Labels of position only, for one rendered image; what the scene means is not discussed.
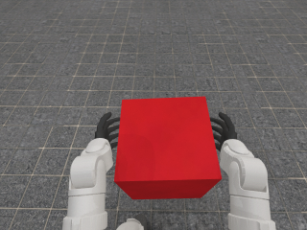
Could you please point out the right robot forearm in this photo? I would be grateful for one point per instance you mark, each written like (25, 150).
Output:
(248, 188)

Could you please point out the carton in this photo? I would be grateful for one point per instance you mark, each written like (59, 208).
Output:
(166, 149)

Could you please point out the left robot forearm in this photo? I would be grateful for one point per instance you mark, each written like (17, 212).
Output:
(86, 209)

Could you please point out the robot left hand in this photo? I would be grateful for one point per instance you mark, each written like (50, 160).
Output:
(103, 129)

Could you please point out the robot right hand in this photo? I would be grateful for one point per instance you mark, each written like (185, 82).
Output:
(227, 130)

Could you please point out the left robot foot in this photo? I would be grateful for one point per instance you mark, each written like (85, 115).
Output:
(142, 219)

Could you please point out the robot left shin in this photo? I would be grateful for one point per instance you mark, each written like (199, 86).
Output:
(132, 220)

